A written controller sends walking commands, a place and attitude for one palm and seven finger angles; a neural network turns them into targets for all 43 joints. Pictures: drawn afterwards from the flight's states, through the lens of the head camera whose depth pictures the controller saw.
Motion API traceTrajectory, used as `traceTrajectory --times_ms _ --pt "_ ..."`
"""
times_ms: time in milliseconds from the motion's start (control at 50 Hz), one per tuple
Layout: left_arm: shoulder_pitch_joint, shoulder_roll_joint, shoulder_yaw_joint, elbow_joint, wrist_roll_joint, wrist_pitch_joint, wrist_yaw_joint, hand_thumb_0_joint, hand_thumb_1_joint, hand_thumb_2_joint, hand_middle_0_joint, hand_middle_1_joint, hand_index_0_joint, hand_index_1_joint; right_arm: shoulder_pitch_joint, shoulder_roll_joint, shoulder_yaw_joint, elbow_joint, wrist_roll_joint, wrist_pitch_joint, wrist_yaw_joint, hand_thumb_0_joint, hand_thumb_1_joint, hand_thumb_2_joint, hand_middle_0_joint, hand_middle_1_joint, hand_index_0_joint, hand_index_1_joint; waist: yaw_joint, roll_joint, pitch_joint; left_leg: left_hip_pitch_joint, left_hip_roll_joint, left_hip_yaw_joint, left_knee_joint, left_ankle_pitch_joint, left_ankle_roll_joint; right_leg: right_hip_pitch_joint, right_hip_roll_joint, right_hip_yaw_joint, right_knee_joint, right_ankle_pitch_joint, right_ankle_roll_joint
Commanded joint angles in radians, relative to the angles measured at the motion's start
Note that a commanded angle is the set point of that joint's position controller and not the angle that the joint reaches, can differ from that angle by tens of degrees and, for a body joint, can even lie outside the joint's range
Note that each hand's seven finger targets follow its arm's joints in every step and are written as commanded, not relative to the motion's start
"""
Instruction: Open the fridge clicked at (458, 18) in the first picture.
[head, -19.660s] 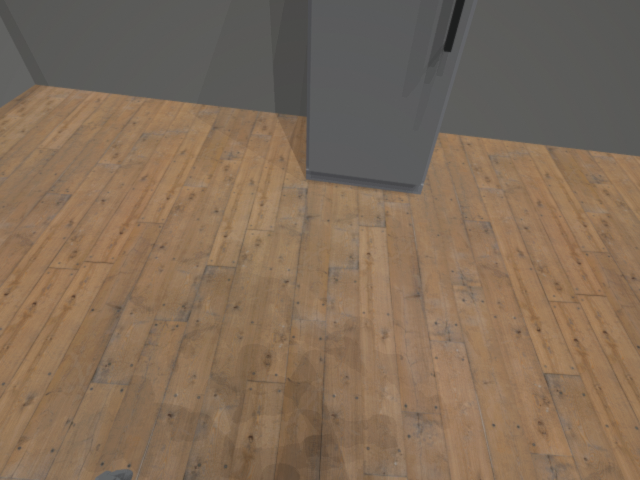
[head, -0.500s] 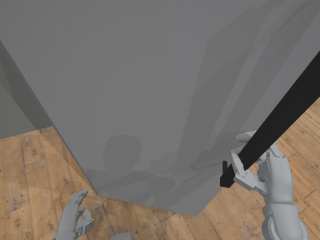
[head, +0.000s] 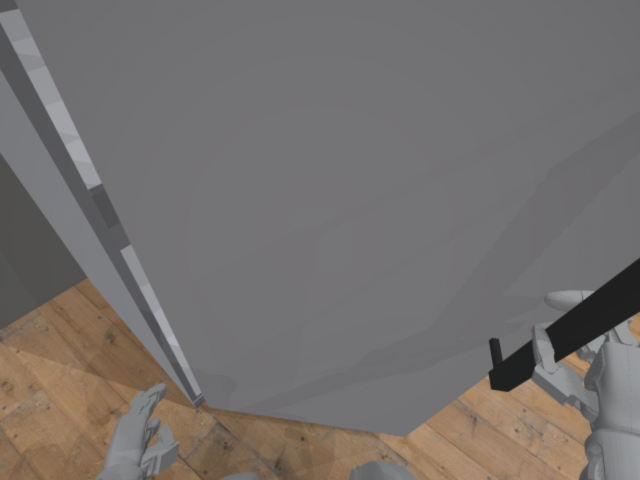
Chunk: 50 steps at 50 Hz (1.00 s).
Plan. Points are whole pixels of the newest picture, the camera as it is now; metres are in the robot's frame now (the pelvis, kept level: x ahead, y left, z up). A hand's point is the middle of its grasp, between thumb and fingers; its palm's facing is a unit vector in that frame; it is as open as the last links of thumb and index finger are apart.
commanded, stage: walk backward, drawing the door open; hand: right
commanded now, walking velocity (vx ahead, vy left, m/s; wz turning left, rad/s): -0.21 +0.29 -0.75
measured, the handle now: (622, 267) +0.29 -0.23 +0.21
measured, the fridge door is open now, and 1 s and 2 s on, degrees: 54 81 78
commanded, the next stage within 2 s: stop walking and hold the door back in 0.36 s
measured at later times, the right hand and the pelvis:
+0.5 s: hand out of the picture +0.06 -0.12 +0.10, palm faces +0.70 +0.58 -0.43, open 6.7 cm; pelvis -0.05 +0.21 -0.02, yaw -21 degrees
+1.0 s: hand out of the picture +0.05 -0.11 +0.11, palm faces +0.74 +0.60 -0.29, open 5.9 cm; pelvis -0.15 +0.31 +0.01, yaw -31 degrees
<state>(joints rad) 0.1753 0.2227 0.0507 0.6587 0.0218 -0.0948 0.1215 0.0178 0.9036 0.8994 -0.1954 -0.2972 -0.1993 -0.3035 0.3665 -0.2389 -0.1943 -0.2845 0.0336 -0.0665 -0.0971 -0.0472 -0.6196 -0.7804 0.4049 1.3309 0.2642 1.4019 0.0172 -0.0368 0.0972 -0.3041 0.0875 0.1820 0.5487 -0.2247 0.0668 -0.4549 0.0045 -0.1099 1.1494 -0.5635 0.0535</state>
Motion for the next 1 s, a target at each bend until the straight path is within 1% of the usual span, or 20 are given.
traceTrajectory --times_ms 0,60,80,100,120,140,220,340,380,400,420,460,520,560,700,800,840,880,940,980 --pt "-0.074 0.035 -0.008 -0.197 0.014 -0.072 0.017 0.000 0.900 0.900 -0.200 -0.300 -0.200 -0.300 -0.114 -0.184 -0.118 -0.363 0.000 -0.112 -0.023 0.000 -0.900 -0.900 0.450 1.400 0.450 1.400 -0.046 0.218 -0.260 0.219 0.207 -0.155 -0.180 0.257 0.098 0.083 -0.031 -0.015 -0.391 -0.028 -0.038" --pt "0.036 0.047 -0.006 -0.208 0.013 -0.080 0.014 0.000 0.900 0.900 -0.200 -0.300 -0.200 -0.300 -0.108 -0.170 -0.093 -0.395 0.010 -0.111 -0.023 0.000 -0.900 -0.900 0.450 1.400 0.450 1.400 0.027 -0.002 -0.299 0.046 0.127 -0.069 0.105 0.244 0.014 0.367 -0.059 0.010 -0.768 0.286 -0.053" --pt "0.035 0.076 0.004 -0.222 0.015 -0.084 0.015 0.000 0.900 0.900 -0.200 -0.300 -0.200 -0.300 -0.121 -0.177 -0.091 -0.404 0.004 -0.127 -0.026 0.000 -0.900 -0.900 0.450 1.400 0.450 1.400 0.036 -0.178 -0.268 -0.232 0.046 -0.030 0.346 0.009 -0.073 0.563 -0.253 0.281 -0.851 0.509 -0.115" --pt "0.013 0.109 0.003 -0.221 0.027 -0.089 0.006 0.000 0.900 0.900 -0.200 -0.300 -0.200 -0.300 -0.114 -0.194 -0.088 -0.437 -0.011 -0.153 -0.027 0.000 -0.900 -0.900 0.450 1.400 0.450 1.400 -0.004 -0.367 -0.271 -0.461 -0.035 -0.123 0.581 -0.378 -0.159 0.651 -0.562 0.710 -0.855 0.995 -0.272" --pt "0.018 0.110 0.002 -0.199 0.039 -0.083 -0.006 0.000 0.900 0.900 -0.200 -0.300 -0.200 -0.300 -0.108 -0.238 -0.141 -0.389 -0.046 -0.181 -0.027 0.000 -0.900 -0.900 0.450 1.400 0.450 1.400 -0.017 -0.284 -0.264 -0.504 -0.021 -0.227 0.734 -0.394 -0.167 0.669 -0.638 0.803 -0.838 1.166 -0.351" --pt "-0.041 0.082 -0.004 -0.188 0.040 -0.085 -0.018 0.000 0.900 0.900 -0.200 -0.300 -0.200 -0.300 -0.097 -0.229 -0.128 -0.433 -0.044 -0.176 -0.001 0.000 -0.900 -0.900 0.450 1.400 0.450 1.400 -0.003 -0.177 -0.238 -0.459 -0.011 -0.279 0.693 -0.264 -0.124 0.568 -0.561 0.656 -0.830 1.028 -0.283" --pt "-0.041 0.110 0.021 -0.167 0.005 -0.098 -0.034 0.000 0.900 0.900 -0.200 -0.300 -0.200 -0.300 -0.113 -0.195 -0.125 -0.419 -0.024 -0.132 -0.003 0.000 -0.900 -0.900 0.450 1.400 0.450 1.400 -0.033 -0.255 -0.107 -0.197 -0.027 -0.188 0.430 -0.085 -0.136 0.233 -0.294 0.203 -0.804 0.648 -0.141" --pt "-0.047 0.106 0.012 -0.194 -0.014 -0.099 -0.047 0.000 0.900 0.900 -0.200 -0.300 -0.200 -0.300 -0.030 -0.226 -0.199 -0.337 0.004 -0.115 -0.038 0.000 -0.900 -0.900 0.450 1.400 0.450 1.400 -0.024 -0.341 -0.126 0.133 -0.137 -0.067 0.077 -0.147 -0.162 0.011 -0.213 0.258 -0.810 0.140 -0.121" --pt "-0.042 0.074 0.006 -0.174 -0.016 -0.098 -0.052 0.000 0.900 0.900 -0.200 -0.300 -0.200 -0.300 -0.020 -0.273 -0.242 -0.333 -0.005 -0.109 -0.047 0.000 -0.900 -0.900 0.450 1.400 0.450 1.400 -0.026 -0.095 -0.169 0.190 -0.067 -0.100 -0.182 -0.043 -0.154 0.004 -0.068 0.181 -0.569 0.049 -0.053" --pt "-0.069 0.034 0.001 -0.176 -0.016 -0.092 -0.051 0.000 0.900 0.900 -0.200 -0.300 -0.200 -0.300 -0.027 -0.325 -0.276 -0.344 -0.003 -0.099 -0.051 0.000 -0.900 -0.900 0.450 1.400 0.450 1.400 -0.025 0.189 -0.179 0.136 0.112 -0.262 -0.285 -0.102 -0.088 -0.048 0.022 0.104 -0.274 -0.005 -0.004" --pt "-0.113 0.035 0.006 -0.185 -0.014 -0.101 -0.048 0.000 0.900 0.900 -0.200 -0.300 -0.200 -0.300 -0.023 -0.385 -0.331 -0.333 -0.010 -0.097 -0.058 0.000 -0.900 -0.900 0.450 1.400 0.450 1.400 -0.056 0.291 -0.206 0.044 0.291 -0.478 -0.326 -0.092 0.023 -0.101 0.047 0.116 0.068 -0.086 -0.001" --pt "-0.069 0.076 0.024 -0.134 -0.001 -0.087 -0.029 0.000 0.900 0.900 -0.200 -0.300 -0.200 -0.300 -0.077 -0.376 -0.331 -0.153 -0.013 -0.088 -0.067 0.000 -0.900 -0.900 0.450 1.400 0.450 1.400 -0.020 0.265 -0.220 0.004 0.332 -0.561 -0.345 -0.242 0.050 -0.133 -0.008 0.188 0.299 -0.009 0.002" --pt "-0.105 0.101 -0.004 -0.086 -0.004 -0.064 -0.012 0.000 0.900 0.900 -0.200 -0.300 -0.200 -0.300 -0.394 -0.390 -0.316 0.038 0.000 -0.120 -0.083 0.000 -0.900 -0.900 0.450 1.400 0.450 1.400 -0.016 0.121 -0.212 0.116 0.270 -0.346 -0.219 0.090 0.039 -0.124 -0.036 0.176 0.195 0.150 0.018" --pt "-0.098 0.123 0.002 -0.097 -0.017 -0.055 0.008 0.000 0.900 0.900 -0.200 -0.300 -0.200 -0.300 -0.421 -0.413 -0.336 0.199 0.007 -0.146 -0.099 0.000 -0.900 -0.900 0.450 1.400 0.450 1.400 -0.029 0.181 -0.235 0.190 0.250 -0.303 -0.211 0.154 0.003 -0.065 -0.013 0.158 0.001 0.155 -0.002" --pt "-0.068 0.159 0.005 -0.110 -0.027 -0.027 -0.018 0.000 0.900 0.900 -0.200 -0.300 -0.200 -0.300 -0.760 -0.398 -0.219 0.333 0.006 -0.199 -0.084 0.000 -0.900 -0.900 0.450 1.400 0.450 1.400 -0.051 0.254 -0.203 0.149 0.308 -0.383 -0.383 -0.173 0.005 0.091 0.006 0.070 -0.380 0.098 -0.049" --pt "-0.016 0.157 0.000 -0.094 -0.031 -0.001 -0.037 0.000 0.900 0.900 -0.200 -0.300 -0.200 -0.300 -1.020 -0.469 -0.216 0.488 -0.005 -0.229 -0.069 0.000 -0.900 -0.900 0.450 1.400 0.450 1.400 -0.028 0.168 -0.295 0.124 0.230 -0.293 -0.392 -0.375 -0.038 0.275 0.053 -0.020 -0.675 0.072 -0.094" --pt "0.028 0.177 0.003 -0.087 -0.027 0.003 -0.033 0.000 0.900 0.900 -0.200 -0.300 -0.200 -0.300 -1.106 -0.490 -0.203 0.559 -0.003 -0.256 -0.052 0.000 -0.900 -0.900 0.450 1.400 0.450 1.400 0.007 -0.019 -0.301 -0.012 0.108 -0.179 -0.212 -0.407 -0.094 0.413 -0.003 0.042 -0.837 0.024 -0.150" --pt "-0.006 0.209 0.001 -0.101 -0.039 -0.019 -0.034 0.000 0.900 0.900 -0.200 -0.300 -0.200 -0.300 -1.289 -0.465 -0.174 0.600 0.001 -0.252 -0.040 0.000 -0.900 -0.900 0.450 1.400 0.450 1.400 0.020 -0.438 -0.208 -0.203 -0.108 -0.010 0.449 -0.272 -0.128 0.302 -0.324 0.451 -1.023 -0.199 -0.305" --pt "-0.021 0.182 0.003 -0.075 -0.056 -0.040 -0.021 0.000 0.900 0.900 -0.200 -0.300 -0.200 -0.300 -1.426 -0.598 -0.220 0.681 -0.044 -0.251 -0.040 0.000 -0.900 -0.900 0.450 1.400 0.450 1.400 -0.019 -0.248 -0.182 -0.371 -0.033 -0.201 0.703 -0.199 -0.087 0.303 -0.330 0.445 -0.949 -0.005 -0.308" --pt "0.035 0.194 0.012 -0.064 -0.066 -0.025 -0.016 0.000 0.900 0.900 -0.200 -0.300 -0.200 -0.300 -1.377 -0.517 -0.180 0.849 -0.034 -0.217 -0.011 0.000 -0.900 -0.900 0.450 1.400 0.450 1.400 -0.029 -0.132 -0.220 -0.346 -0.029 -0.176 0.616 -0.176 -0.084 0.322 -0.276 0.311 -0.876 0.006 -0.266"
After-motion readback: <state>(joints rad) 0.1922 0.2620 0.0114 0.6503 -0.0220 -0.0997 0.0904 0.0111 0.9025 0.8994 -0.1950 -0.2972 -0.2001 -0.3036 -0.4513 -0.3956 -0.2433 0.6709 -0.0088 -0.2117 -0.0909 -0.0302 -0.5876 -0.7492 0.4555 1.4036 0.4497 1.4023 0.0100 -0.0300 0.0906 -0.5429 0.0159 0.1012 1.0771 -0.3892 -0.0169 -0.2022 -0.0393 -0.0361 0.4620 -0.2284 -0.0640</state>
